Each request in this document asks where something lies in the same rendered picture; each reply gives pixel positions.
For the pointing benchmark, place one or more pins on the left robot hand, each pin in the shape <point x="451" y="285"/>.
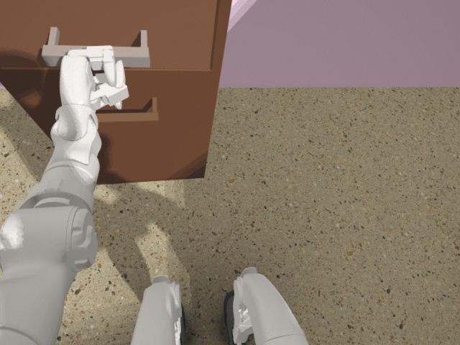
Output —
<point x="77" y="81"/>

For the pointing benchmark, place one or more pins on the handle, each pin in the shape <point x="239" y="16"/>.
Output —
<point x="150" y="119"/>
<point x="135" y="57"/>

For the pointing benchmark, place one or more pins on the left robot forearm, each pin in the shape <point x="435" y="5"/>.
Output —
<point x="71" y="175"/>

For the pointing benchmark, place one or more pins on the drawer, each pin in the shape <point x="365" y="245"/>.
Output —
<point x="179" y="32"/>

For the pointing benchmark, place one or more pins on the cabinet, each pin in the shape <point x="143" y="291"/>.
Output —
<point x="185" y="100"/>

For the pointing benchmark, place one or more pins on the right robot shin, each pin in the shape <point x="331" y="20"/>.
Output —
<point x="242" y="323"/>

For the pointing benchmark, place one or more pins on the right robot foot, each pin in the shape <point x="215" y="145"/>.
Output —
<point x="229" y="317"/>

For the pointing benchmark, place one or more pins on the robot left upper arm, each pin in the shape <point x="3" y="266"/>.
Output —
<point x="42" y="250"/>

